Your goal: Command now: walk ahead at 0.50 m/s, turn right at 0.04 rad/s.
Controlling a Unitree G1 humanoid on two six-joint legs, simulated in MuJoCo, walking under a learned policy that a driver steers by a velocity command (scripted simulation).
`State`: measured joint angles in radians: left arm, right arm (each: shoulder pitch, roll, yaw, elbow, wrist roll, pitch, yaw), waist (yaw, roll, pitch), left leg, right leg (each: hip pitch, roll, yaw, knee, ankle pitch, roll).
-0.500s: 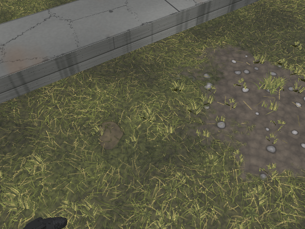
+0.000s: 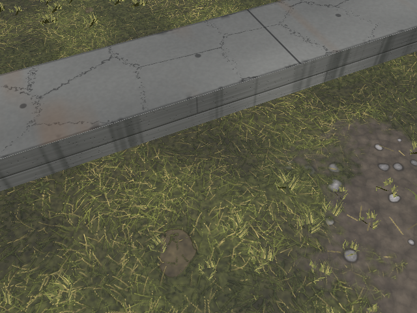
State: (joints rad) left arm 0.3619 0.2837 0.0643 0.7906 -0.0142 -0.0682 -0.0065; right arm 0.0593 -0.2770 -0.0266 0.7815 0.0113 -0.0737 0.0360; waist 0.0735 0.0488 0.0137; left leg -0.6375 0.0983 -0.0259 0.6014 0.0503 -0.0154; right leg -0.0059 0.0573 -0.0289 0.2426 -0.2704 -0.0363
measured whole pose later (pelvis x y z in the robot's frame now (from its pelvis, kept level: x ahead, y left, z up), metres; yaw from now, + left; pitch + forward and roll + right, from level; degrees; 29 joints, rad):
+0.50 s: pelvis +0.28 +0.05 +0.00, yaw +0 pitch +2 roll +1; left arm 0.11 0.27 0.05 0.74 -0.01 -0.06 -0.01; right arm 0.34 -0.27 -0.04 0.90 0.01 -0.08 0.01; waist -0.08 -0.04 0.01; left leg -0.02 -0.06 0.04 0.21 -0.22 0.05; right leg -0.66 -0.11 0.04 0.64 0.06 0.01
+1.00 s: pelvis +0.56 +0.00 +0.00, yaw +10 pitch +0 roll -2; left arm 0.30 0.26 0.06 0.88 0.02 -0.10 0.01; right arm 0.17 -0.29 -0.07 0.82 0.02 -0.03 0.02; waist 0.05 0.04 0.02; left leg -0.69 0.12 -0.05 0.81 0.00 0.00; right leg 0.00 0.04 -0.21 0.22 -0.23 -0.04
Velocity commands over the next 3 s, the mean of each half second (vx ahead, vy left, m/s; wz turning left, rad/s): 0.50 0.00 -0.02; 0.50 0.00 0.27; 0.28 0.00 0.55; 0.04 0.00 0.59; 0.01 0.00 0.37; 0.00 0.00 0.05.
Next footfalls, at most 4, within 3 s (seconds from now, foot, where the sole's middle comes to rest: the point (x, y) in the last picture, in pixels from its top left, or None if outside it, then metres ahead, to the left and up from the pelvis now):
0.10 left None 0.24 0.14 -0.78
0.64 right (267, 295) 0.54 -0.10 -0.78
1.18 left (189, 221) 0.80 0.18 -0.78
1.66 right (233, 186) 0.96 0.02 -0.78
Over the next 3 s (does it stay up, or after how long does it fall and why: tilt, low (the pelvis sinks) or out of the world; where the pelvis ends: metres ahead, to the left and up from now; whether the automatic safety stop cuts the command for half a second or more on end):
stays up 0.82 0.11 0.00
